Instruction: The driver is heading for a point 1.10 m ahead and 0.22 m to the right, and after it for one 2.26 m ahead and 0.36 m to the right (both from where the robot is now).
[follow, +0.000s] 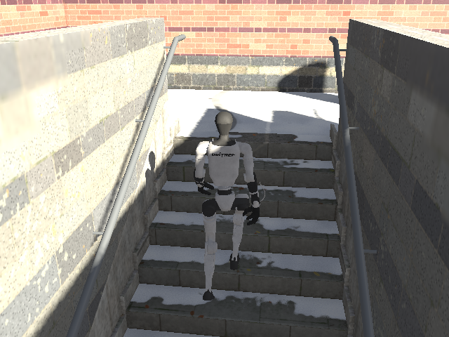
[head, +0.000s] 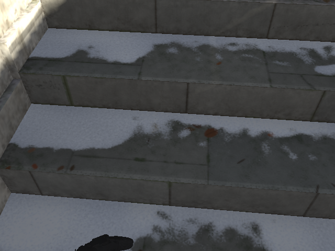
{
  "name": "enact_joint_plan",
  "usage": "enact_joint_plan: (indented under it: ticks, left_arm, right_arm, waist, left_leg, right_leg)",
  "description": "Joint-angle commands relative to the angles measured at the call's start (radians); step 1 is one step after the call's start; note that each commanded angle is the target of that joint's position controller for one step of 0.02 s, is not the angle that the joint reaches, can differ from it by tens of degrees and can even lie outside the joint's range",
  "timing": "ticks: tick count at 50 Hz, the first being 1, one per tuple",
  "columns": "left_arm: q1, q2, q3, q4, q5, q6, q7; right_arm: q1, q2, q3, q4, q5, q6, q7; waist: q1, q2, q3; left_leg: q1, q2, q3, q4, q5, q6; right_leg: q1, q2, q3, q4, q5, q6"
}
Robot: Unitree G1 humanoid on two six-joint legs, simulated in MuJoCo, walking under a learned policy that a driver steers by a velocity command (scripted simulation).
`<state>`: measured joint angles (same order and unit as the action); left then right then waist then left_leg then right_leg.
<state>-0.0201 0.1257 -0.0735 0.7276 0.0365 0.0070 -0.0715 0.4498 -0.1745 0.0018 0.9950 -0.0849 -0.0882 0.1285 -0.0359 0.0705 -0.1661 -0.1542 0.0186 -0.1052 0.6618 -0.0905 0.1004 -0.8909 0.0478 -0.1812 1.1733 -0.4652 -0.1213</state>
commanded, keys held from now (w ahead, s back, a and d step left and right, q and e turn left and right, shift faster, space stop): e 0.82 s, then no key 0.02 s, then w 0.10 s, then w+q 0.06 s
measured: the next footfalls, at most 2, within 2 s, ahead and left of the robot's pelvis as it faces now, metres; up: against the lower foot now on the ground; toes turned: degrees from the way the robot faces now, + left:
left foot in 0.50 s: +0.42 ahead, +0.13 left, +0.15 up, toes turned -12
right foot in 1.14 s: +0.22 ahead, -0.13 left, +0.12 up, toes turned -34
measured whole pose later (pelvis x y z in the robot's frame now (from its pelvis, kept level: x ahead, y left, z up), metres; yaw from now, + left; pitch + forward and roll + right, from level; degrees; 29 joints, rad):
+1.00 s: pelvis +0.29 +0.08 +0.24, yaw -32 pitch +4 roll +4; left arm 0.14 0.26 0.09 0.89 0.06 -0.03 -0.02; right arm 0.28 -0.15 0.00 0.88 -0.07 -0.13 0.03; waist -0.07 -0.03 -0.07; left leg -0.39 0.08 0.35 0.58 -0.24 0.08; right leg -0.73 -0.06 0.19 1.33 -0.14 -0.02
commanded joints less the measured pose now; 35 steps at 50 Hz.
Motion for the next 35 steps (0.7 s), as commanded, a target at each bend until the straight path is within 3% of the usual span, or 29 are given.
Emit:
enact_joint_plan:
  ticks: [1, 2, 3, 4, 5, 6, 7, 8, 9, 10, 11, 13, 15, 18, 19, 21, 22, 23, 25, 26, 27, 28, 29, 30, 31, 32, 33, 34, 35]
  left_arm:
    - [0.650, 0.276, 0.108, 0.186, 0.046, -0.040, 0.042]
    - [0.464, 0.217, 0.108, 0.191, 0.026, -0.057, 0.041]
    - [0.329, 0.106, 0.080, 0.203, 0.011, -0.064, 0.029]
    - [0.254, 0.020, 0.052, 0.224, 0.007, -0.075, 0.019]
    - [0.177, -0.050, 0.028, 0.234, 0.008, -0.085, 0.013]
    - [0.188, -0.064, 0.023, 0.252, 0.024, -0.096, 0.013]
    - [0.203, -0.043, 0.029, 0.263, 0.031, -0.111, 0.022]
    - [0.181, 0.012, 0.045, 0.234, 0.046, -0.117, 0.025]
    - [0.201, 0.051, 0.049, 0.207, 0.056, -0.129, 0.029]
    - [0.278, 0.092, 0.057, 0.220, 0.061, -0.130, 0.037]
    - [0.381, 0.102, 0.059, 0.252, 0.055, -0.123, 0.046]
    - [0.570, 0.123, 0.066, 0.305, 0.064, -0.100, 0.035]
    - [0.608, 0.105, 0.057, 0.323, 0.086, -0.097, 0.018]
    - [0.580, 0.108, 0.050, 0.266, 0.054, -0.101, 0.013]
    - [0.520, 0.165, 0.063, 0.231, 0.038, -0.095, 0.002]
    - [0.540, 0.165, 0.066, 0.218, 0.022, -0.101, 0.005]
    - [0.462, 0.186, 0.076, 0.169, -0.008, -0.111, 0.007]
    - [0.395, 0.223, 0.091, 0.154, -0.013, -0.123, 0.008]
    - [0.370, 0.279, 0.125, 0.131, -0.043, -0.149, 0.013]
    - [0.426, 0.203, 0.121, 0.138, -0.021, -0.149, 0.010]
    - [0.550, 0.065, 0.095, 0.088, 0.011, -0.137, 0.003]
    - [0.467, 0.118, 0.136, 0.121, -0.031, -0.096, -0.018]
    - [0.348, 0.139, 0.161, 0.102, -0.039, -0.078, -0.011]
    - [0.319, 0.134, 0.157, 0.111, -0.046, -0.067, 0.013]
    - [0.345, 0.115, 0.140, 0.128, -0.021, -0.064, 0.032]
    - [0.344, 0.102, 0.130, 0.138, -0.001, -0.060, 0.038]
    - [0.322, 0.073, 0.122, 0.126, 0.003, -0.050, 0.040]
    - [0.291, 0.048, 0.109, 0.113, -0.004, -0.038, 0.031]
    - [0.244, 0.070, 0.106, 0.093, -0.023, -0.040, 0.019]
  right_arm:
    - [-0.042, -0.091, -0.061, -0.095, 0.057, 0.020, 0.002]
    - [-0.116, -0.067, -0.051, -0.121, 0.054, 0.024, -0.024]
    - [-0.194, -0.062, -0.044, -0.164, 0.041, 0.030, -0.043]
    - [-0.218, -0.035, -0.024, -0.200, 0.034, 0.037, -0.055]
    - [-0.224, -0.010, -0.008, -0.207, 0.039, 0.038, -0.074]
    - [-0.218, -0.010, 0.002, -0.223, 0.038, 0.045, -0.090]
    - [-0.246, -0.001, 0.011, -0.229, 0.042, 0.042, -0.099]
    - [-0.284, -0.037, 0.002, -0.238, 0.064, 0.042, -0.098]
    - [-0.283, -0.053, -0.003, -0.220, 0.063, 0.038, -0.092]
    - [-0.308, -0.052, 0.001, -0.225, 0.078, 0.030, -0.090]
    - [-0.358, -0.058, 0.004, -0.243, 0.074, 0.021, -0.096]
    - [-0.506, -0.031, 0.028, -0.303, 0.062, 0.027, -0.122]
    - [-0.602, -0.029, 0.040, -0.352, 0.045, 0.049, -0.137]
    - [-0.596, -0.015, 0.043, -0.345, 0.027, 0.067, -0.151]
    - [-0.688, -0.018, 0.046, -0.378, 0.020, 0.081, -0.136]
    - [-0.735, 0.003, 0.044, -0.386, 0.010, 0.088, -0.131]
    - [-0.707, 0.004, 0.035, -0.389, 0.030, 0.073, -0.125]
    - [-0.679, 0.015, 0.040, -0.381, 0.045, 0.072, -0.114]
    - [-0.568, -0.107, -0.010, -0.373, 0.086, 0.059, -0.120]
    - [-0.379, -0.158, -0.029, -0.333, 0.094, 0.045, -0.132]
    - [-0.194, -0.245, -0.040, -0.314, 0.071, 0.028, -0.137]
    - [-0.077, -0.280, -0.054, -0.284, 0.007, 0.012, -0.133]
    - [-0.085, -0.271, -0.052, -0.256, 0.018, -0.025, -0.139]
    - [-0.250, -0.198, -0.046, -0.241, 0.042, -0.038, -0.148]
    - [-0.333, -0.095, -0.027, -0.217, 0.071, -0.037, -0.150]
    - [-0.389, 0.019, -0.004, -0.207, 0.088, -0.035, -0.143]
    - [-0.418, 0.084, 0.011, -0.206, 0.092, -0.043, -0.149]
    - [-0.435, 0.061, -0.001, -0.213, 0.086, -0.045, -0.172]
    - [-0.439, 0.055, -0.002, -0.208, 0.074, -0.054, -0.184]
  waist:
    - [0.211, -0.203, -0.032]
    - [0.133, -0.122, 0.042]
    - [0.066, -0.012, 0.012]
    - [-0.002, -0.001, -0.008]
    - [-0.060, -0.022, -0.002]
    - [-0.077, -0.019, 0.001]
    - [-0.074, -0.037, 0.021]
    - [-0.066, -0.028, 0.018]
    - [-0.059, -0.076, 0.018]
    - [-0.024, -0.147, 0.008]
    - [0.017, -0.155, 0.004]
    - [0.086, -0.162, 0.056]
    - [0.091, -0.095, 0.054]
    - [0.095, -0.186, 0.078]
    - [0.086, -0.139, 0.128]
    - [0.093, -0.210, 0.140]
    - [0.048, -0.225, 0.125]
    - [0.010, -0.240, 0.079]
    - [-0.035, -0.227, -0.038]
    - [-0.047, -0.116, -0.275]
    - [-0.029, 0.329, -0.538]
    - [-0.109, 0.341, -0.324]
    - [-0.096, 0.183, -0.088]
    - [-0.027, 0.140, 0.002]
    - [0.035, 0.009, 0.006]
    - [0.078, -0.093, -0.016]
    - [0.105, -0.092, 0.003]
    - [0.101, -0.040, 0.011]
    - [0.092, 0.004, 0.012]
  left_leg:
    - [-0.793, -0.143, -0.222, 1.106, 0.069, 0.014]
    - [-0.868, -0.106, -0.192, 1.243, 0.063, 0.036]
    - [-0.889, -0.092, -0.157, 1.326, 0.020, 0.061]
    - [-0.900, -0.068, -0.151, 1.360, 0.009, 0.090]
    - [-0.906, -0.021, -0.116, 1.313, -0.030, 0.105]
    - [-0.930, -0.003, -0.068, 1.258, -0.047, 0.094]
    - [-0.952, 0.007, -0.024, 1.205, -0.126, 0.076]
    - [-0.888, 0.024, 0.019, 1.107, -0.104, 0.039]
    - [-0.824, 0.021, 0.060, 1.115, -0.073, -0.001]
    - [-0.835, -0.010, 0.109, 1.259, -0.136, -0.028]
    - [-0.934, -0.018, 0.108, 1.313, -0.197, -0.053]
    - [-1.262, -0.018, 0.077, 1.454, -0.356, -0.040]
    - [-1.345, 0.034, 0.065, 1.275, -0.255, -0.037]
    - [-1.225, 0.068, 0.104, 1.133, -0.104, -0.087]
    - [-1.146, 0.063, 0.156, 0.982, -0.360, -0.087]
    - [-1.092, 0.075, 0.138, 0.847, -0.410, -0.079]
    - [-0.913, 0.056, 0.181, 0.753, -0.395, -0.079]
    - [-0.665, 0.018, 0.211, 0.676, -0.271, -0.078]
    - [-0.412, -0.092, 0.237, 0.397, -0.236, -0.043]
    - [-0.052, 0.009, -0.040, 0.335, 0.175, 0.100]
    - [0.286, 0.367, -0.654, -0.031, 0.282, 0.399]
    - [0.103, 0.468, -1.007, -0.268, -0.040, 0.348]
    - [-0.095, 0.412, -0.846, -0.293, -0.328, 0.258]
    - [-0.236, 0.376, -0.623, -0.257, -0.418, 0.210]
    - [-0.324, 0.344, -0.418, -0.185, -0.345, 0.159]
    - [-0.361, 0.324, -0.302, -0.175, -0.278, 0.120]
    - [-0.369, 0.273, -0.187, -0.190, -0.226, 0.077]
    - [-0.359, 0.235, -0.095, -0.202, -0.153, 0.059]
    - [-0.374, 0.209, -0.057, -0.222, -0.096, 0.071]
  right_leg:
    - [0.827, -0.283, 1.042, -0.793, 0.088, -0.237]
    - [0.688, -0.281, 0.932, -0.760, 0.207, -0.231]
    - [0.603, -0.275, 0.829, -0.742, 0.404, -0.240]
    - [0.547, -0.262, 0.724, -0.757, 0.546, -0.218]
    - [0.469, -0.217, 0.558, -0.775, 0.616, -0.171]
    - [0.466, -0.182, 0.435, -0.775, 0.730, -0.147]
    - [0.449, -0.138, 0.337, -0.782, 0.738, -0.112]
    - [0.388, -0.105, 0.287, -0.797, 0.676, -0.100]
    - [0.321, -0.076, 0.275, -0.815, 0.649, -0.088]
    - [0.325, -0.080, 0.289, -0.826, 0.711, -0.102]
    - [0.434, -0.117, 0.348, -0.819, 0.704, -0.113]
    - [0.712, -0.211, 0.497, -0.793, 0.710, -0.143]
    - [0.795, -0.226, 0.554, -0.777, 0.559, -0.119]
    - [0.689, -0.205, 0.556, -0.816, 0.457, -0.129]
    - [0.607, -0.243, 0.578, -0.911, 0.435, -0.131]
    - [0.655, -0.296, 0.646, -0.949, 0.424, -0.126]
    - [0.647, -0.286, 0.565, -0.951, 0.656, -0.096]
    - [0.537, -0.296, 0.540, -0.971, 0.891, -0.101]
    - [0.647, -0.234, 0.469, -0.828, 1.397, -0.045]
    - [0.596, -0.134, 0.427, -0.523, 1.288, 0.048]
    - [0.263, 0.084, 0.411, -0.191, 0.288, 0.120]
    - [0.095, 0.112, 0.569, 0.367, 0.117, 0.118]
    - [-0.029, 0.082, 0.569, 0.512, 0.229, 0.107]
    - [-0.069, 0.025, 0.472, 0.561, 0.287, 0.093]
    - [-0.014, -0.028, 0.398, 0.591, 0.341, 0.073]
    - [0.064, -0.076, 0.362, 0.536, 0.320, 0.067]
    - [0.096, -0.115, 0.349, 0.442, 0.291, 0.080]
    - [0.097, -0.128, 0.333, 0.408, 0.266, 0.087]
    - [0.088, -0.120, 0.319, 0.465, 0.234, 0.086]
